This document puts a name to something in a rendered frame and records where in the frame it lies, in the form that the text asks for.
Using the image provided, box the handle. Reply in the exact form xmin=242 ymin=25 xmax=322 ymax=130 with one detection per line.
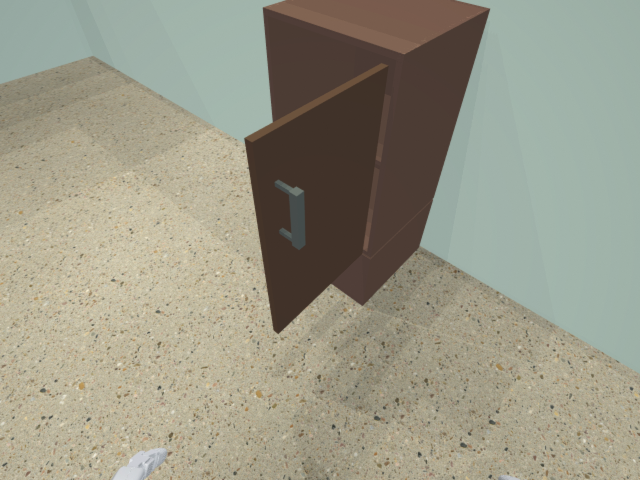
xmin=275 ymin=180 xmax=306 ymax=250

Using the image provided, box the cupboard door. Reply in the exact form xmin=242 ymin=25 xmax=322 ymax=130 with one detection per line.
xmin=244 ymin=63 xmax=389 ymax=334

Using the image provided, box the robot left hand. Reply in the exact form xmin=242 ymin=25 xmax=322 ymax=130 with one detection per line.
xmin=111 ymin=448 xmax=167 ymax=480

